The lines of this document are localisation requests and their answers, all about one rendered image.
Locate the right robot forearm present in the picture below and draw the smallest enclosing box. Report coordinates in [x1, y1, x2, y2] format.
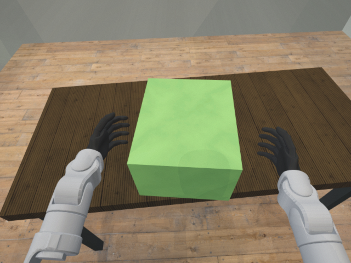
[277, 170, 351, 263]

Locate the robot left hand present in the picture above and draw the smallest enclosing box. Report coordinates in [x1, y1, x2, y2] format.
[87, 112, 130, 160]

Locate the table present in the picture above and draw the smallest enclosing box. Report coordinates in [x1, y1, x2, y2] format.
[0, 67, 351, 251]

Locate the left robot forearm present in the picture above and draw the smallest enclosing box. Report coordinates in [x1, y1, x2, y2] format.
[24, 149, 104, 263]

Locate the robot right hand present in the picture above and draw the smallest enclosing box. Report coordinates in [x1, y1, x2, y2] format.
[257, 127, 301, 177]

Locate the carton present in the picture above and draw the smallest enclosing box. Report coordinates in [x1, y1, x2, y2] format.
[127, 78, 242, 201]

